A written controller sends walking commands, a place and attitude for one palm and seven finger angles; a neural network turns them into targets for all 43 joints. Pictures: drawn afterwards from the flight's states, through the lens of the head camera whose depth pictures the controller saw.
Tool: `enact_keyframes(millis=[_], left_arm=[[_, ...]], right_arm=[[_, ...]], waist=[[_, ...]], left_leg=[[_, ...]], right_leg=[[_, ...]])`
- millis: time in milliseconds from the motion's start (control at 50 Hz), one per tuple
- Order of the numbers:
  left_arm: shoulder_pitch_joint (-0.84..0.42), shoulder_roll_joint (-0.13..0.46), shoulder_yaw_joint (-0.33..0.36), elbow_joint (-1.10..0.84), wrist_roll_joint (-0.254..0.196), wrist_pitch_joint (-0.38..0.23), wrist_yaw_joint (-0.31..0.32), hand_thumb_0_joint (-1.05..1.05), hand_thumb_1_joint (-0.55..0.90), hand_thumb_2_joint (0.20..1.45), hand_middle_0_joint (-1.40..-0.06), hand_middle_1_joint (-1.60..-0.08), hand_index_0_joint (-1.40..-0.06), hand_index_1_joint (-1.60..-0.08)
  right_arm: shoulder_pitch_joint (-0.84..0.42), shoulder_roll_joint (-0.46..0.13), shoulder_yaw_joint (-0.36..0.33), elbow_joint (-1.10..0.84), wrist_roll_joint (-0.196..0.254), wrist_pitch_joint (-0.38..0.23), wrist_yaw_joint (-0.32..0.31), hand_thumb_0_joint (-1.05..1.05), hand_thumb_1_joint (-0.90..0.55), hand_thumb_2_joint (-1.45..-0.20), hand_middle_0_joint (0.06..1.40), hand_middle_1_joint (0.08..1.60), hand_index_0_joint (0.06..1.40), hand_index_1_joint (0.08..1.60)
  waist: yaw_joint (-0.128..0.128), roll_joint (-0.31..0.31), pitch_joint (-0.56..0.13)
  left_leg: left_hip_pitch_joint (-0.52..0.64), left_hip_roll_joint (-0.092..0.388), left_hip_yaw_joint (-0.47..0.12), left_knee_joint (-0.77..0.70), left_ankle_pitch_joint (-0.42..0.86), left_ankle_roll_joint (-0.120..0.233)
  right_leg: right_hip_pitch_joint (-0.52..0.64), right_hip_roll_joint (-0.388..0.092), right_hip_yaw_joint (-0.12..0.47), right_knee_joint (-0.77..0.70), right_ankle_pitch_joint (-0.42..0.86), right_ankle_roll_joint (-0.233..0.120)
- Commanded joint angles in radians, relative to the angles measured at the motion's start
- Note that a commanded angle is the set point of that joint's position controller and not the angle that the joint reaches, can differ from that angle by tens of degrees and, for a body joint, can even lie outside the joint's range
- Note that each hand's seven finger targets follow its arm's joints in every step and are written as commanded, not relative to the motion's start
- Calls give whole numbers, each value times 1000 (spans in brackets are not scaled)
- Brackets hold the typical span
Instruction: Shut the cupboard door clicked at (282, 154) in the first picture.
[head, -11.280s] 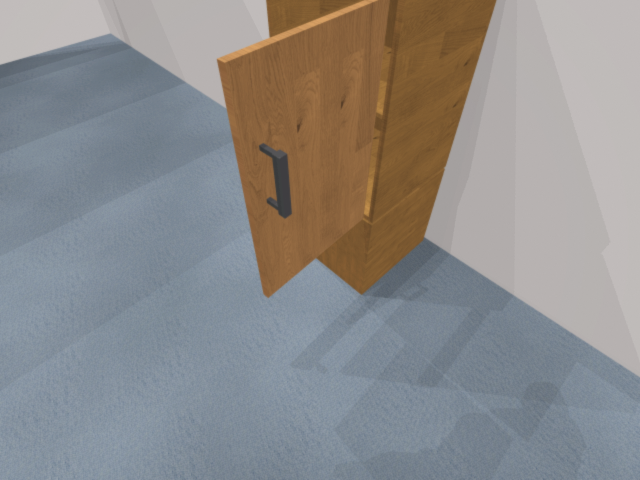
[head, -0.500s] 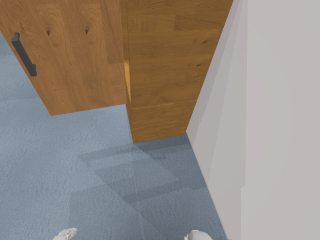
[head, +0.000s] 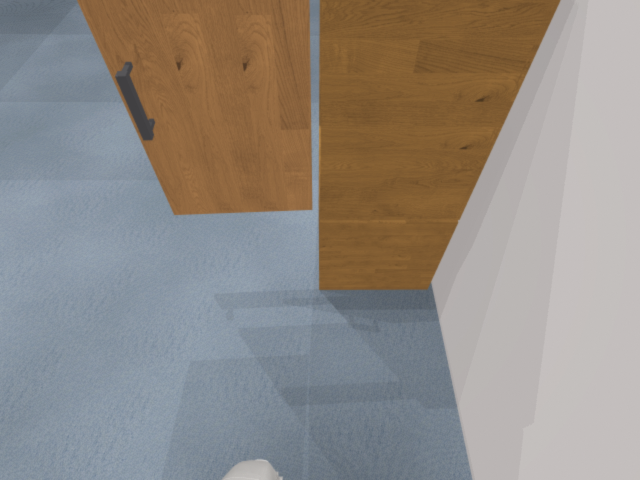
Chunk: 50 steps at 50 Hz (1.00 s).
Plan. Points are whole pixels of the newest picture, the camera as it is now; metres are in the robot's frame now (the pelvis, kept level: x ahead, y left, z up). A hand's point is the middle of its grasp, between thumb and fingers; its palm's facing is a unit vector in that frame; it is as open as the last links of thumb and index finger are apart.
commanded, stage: take the last steps up to it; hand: left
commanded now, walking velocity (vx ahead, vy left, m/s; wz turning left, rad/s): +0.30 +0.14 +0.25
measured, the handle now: (138, 102) +0.74 +0.41 +0.02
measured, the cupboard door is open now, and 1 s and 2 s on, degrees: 93 93 93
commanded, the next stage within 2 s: come to a stop and stand still in 0.80 s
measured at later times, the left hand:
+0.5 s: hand (165, 478) +0.14 +0.23 -0.16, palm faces +0.11 -0.97 -0.22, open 7.4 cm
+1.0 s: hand (156, 447) +0.18 +0.26 -0.19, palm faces +0.21 -0.96 -0.18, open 7.3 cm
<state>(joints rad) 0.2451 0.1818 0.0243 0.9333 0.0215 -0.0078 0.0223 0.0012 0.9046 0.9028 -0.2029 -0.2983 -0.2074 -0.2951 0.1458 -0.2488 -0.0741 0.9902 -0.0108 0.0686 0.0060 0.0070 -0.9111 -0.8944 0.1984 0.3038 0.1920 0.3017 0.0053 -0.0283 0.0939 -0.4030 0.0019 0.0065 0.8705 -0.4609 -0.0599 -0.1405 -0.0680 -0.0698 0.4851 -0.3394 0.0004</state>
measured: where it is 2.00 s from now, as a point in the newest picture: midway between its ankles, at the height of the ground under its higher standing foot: (296, 468)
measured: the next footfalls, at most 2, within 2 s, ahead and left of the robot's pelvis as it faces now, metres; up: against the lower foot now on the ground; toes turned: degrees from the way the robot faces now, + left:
left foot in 0.12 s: +0.05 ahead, +0.13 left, +0.00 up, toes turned +5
right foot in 0.50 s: +0.18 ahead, -0.08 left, +0.00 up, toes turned +0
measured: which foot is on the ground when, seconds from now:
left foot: up 0.00-0.10, down 0.12-0.52, up 0.54-0.86, down 0.88-1.00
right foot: down 0.00-0.12, up 0.14-0.48, down 0.50-0.88, up 0.90-1.00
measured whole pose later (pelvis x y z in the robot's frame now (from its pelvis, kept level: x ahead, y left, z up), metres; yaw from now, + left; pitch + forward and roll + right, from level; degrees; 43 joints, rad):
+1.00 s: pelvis +0.23 +0.09 -0.01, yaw +8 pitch +0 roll +1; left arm 0.32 0.18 0.04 1.11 0.01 0.00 0.02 0.00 0.91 0.90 -0.20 -0.30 -0.20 -0.29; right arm 0.18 -0.14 -0.02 1.00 -0.03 -0.05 -0.02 0.00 -0.91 -0.89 0.20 0.30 0.19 0.30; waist 0.03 -0.05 0.06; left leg -0.34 0.03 0.12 0.57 -0.23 0.02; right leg -0.33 -0.08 -0.06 0.98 -0.51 0.00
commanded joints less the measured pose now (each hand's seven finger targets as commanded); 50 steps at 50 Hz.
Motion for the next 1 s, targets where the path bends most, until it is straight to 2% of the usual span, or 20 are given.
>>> enact_keyframes(millis=[0, 60, 80, 100, 120, 200, 380, 440, 460, 500, 520, 580, 640, 760, 820, 840, 860, 880, 920, 980], left_arm=[[112, 224, 61, 2, 7, -17, 6, 0, 900, 900, -200, -300, -200, -300], [53, 231, 63, 4, -6, -18, -10, 0, 900, 900, -200, -300, -200, -300], [38, 189, 59, -14, -11, -15, -18, 0, 900, 900, -200, -300, -200, -300], [-3, 127, 42, -56, -10, -16, -28, 0, 900, 900, -200, -300, -200, -300], [-88, 140, 41, -71, 0, -6, -21, 0, 900, 900, -200, -300, -200, -300], [-32, 119, 40, -18, 7, 0, -44, 0, 900, 900, -200, -300, -200, -300], [-85, 82, 30, -45, 7, -9, -46, 0, 900, 900, -200, -300, -200, -300], [20, 94, 43, -12, 8, -23, -45, 0, 900, 900, -200, -300, -200, -300], [101, 128, 54, 17, 9, -32, -39, 0, 900, 900, -200, -300, -200, -300], [282, 258, 82, 57, 6, -38, -21, 0, 900, 900, -200, -300, -200, -300], [235, 236, 78, 50, -1, -43, -12, 0, 900, 900, -200, -300, -200, -300], [94, 119, 52, 22, -1, -58, -7, 0, 900, 900, -200, -300, -200, -300], [90, 97, 54, 50, 3, -75, -9, 0, 900, 900, -200, -300, -200, -300], [124, 144, 57, 119, 4, -71, -12, 0, 900, 900, -200, -300, -200, -300], [95, 133, 56, 122, 1, -51, -12, 0, 900, 900, -200, -300, -200, -300], [108, 99, 49, 110, 0, -43, -15, 0, 900, 900, -200, -300, -200, -300], [125, 42, 38, 88, -8, -41, -17, 0, 900, 900, -200, -300, -200, -300], [81, 30, 29, 50, -4, -44, -15, 0, 900, 900, -200, -300, -200, -300], [50, 24, 19, 68, -8, -30, -2, 0, 900, 900, -200, -300, -200, -300], [119, 8, 10, 122, -17, 7, -1, 0, 900, 900, -200, -300, -200, -300]], right_arm=[[-86, -26, 16, -92, 2, -47, 7, 0, -900, -900, 200, 300, 200, 300], [31, -69, 17, -56, -6, -71, 2, 0, -900, -900, 200, 300, 200, 300], [108, -145, -1, -42, -15, -82, -4, 0, -900, -900, 200, 300, 200, 300], [205, -235, -25, -32, -22, -80, -7, 0, -900, -900, 200, 300, 200, 300], [231, -222, -19, -18, -19, -77, -17, 0, -900, -900, 200, 300, 200, 300], [87, -122, 15, -65, -14, -101, -29, 0, -900, -900, 200, 300, 200, 300], [181, -101, 9, -3, -14, -114, -20, 0, -900, -900, 200, 300, 200, 300], [168, -82, 14, 15, -9, -114, -23, 0, -900, -900, 200, 300, 200, 300], [170, -58, 17, 18, -2, -116, -21, 0, -900, -900, 200, 300, 200, 300], [143, -28, 19, -36, -3, -114, -4, 0, -900, -900, 200, 300, 200, 300], [109, -57, 6, -26, -8, -106, -1, 0, -900, -900, 200, 300, 200, 300], [120, -9, 7, 6, -17, -93, 13, 0, -900, -900, 200, 300, 200, 300], [155, 49, 15, 24, -14, -85, 21, 0, -900, -900, 200, 300, 200, 300], [84, 58, 22, -8, -9, -104, 30, 0, -900, -900, 200, 300, 200, 300], [192, 8, 17, 24, -12, -116, 19, 0, -900, -900, 200, 300, 200, 300], [293, -66, 0, 47, -19, -124, 8, 0, -900, -900, 200, 300, 200, 300], [383, -163, -21, 60, -28, -123, -10, 0, -900, -900, 200, 300, 200, 300], [409, -177, -19, 55, -25, -113, -23, 0, -900, -900, 200, 300, 200, 300], [234, -96, 11, 18, -18, -115, -38, 0, -900, -900, 200, 300, 200, 300], [80, -40, 43, 1, -16, -111, -54, 0, -900, -900, 200, 300, 200, 300]], waist=[[48, -177, -94], [-28, -127, -123], [-70, 53, -164], [-106, 310, -176], [-123, 259, -147], [-12, 168, -25], [-16, 118, 6], [43, 64, -24], [75, -8, -49], [132, -236, -87], [113, -214, -34], [27, -88, 5], [4, -74, -26], [29, -121, -51], [-39, -56, -60], [-75, 92, -121], [-98, 298, -183], [-109, 230, -167], [-46, 234, -126], [15, 147, -103]], left_leg=[[11, -34, 69, -203, 32, 10], [303, -39, 90, -451, 202, 50], [474, 112, -99, -488, 251, 125], [560, 354, -402, -546, 350, 260], [480, 369, -437, -581, 323, 314], [247, 236, -268, -657, 169, 257], [197, 208, -198, -676, 141, 268], [120, 149, -143, -535, 170, 219], [18, 83, -89, -394, 145, 176], [-256, -43, 43, 81, -167, 94], [-269, 23, -30, 210, -93, 90], [-221, 95, -40, 220, 142, 61], [-129, 95, 28, 40, 193, 31], [-22, 47, 95, -252, 242, 30], [252, 14, 124, -400, 311, 49], [407, 117, 0, -429, 351, 89], [513, 327, -278, -510, 389, 197], [463, 408, -368, -564, 393, 280], [260, 380, -273, -569, 556, 270], [142, 308, -83, -555, 773, 216]], right_leg=[[137, -240, 159, -48, 763, -121], [-43, -196, 87, 60, 507, -59], [-229, -111, 10, 242, 287, -10], [-447, 1, -70, 504, -242, 33], [-505, -10, 21, 624, -295, 21], [-426, -47, 49, 612, -82, 8], [-262, -14, -15, 247, 6, 16], [-19, 23, -29, 48, 83, 5], [149, -21, 49, -33, 49, -17], [307, -423, 574, -304, -178, -199], [164, -414, 597, -350, -325, -219], [-9, -314, 296, -350, -79, -163], [-20, -252, 93, -317, 237, -139], [36, -234, 35, -217, 390, -119], [-116, -170, -11, -76, 244, -79], [-218, -95, -60, 125, 122, -45], [-370, 29, -132, 379, -215, -5], [-430, 44, -48, 574, -311, -21], [-396, -32, 62, 655, -211, -16], [-179, -36, 51, 371, -146, 16]])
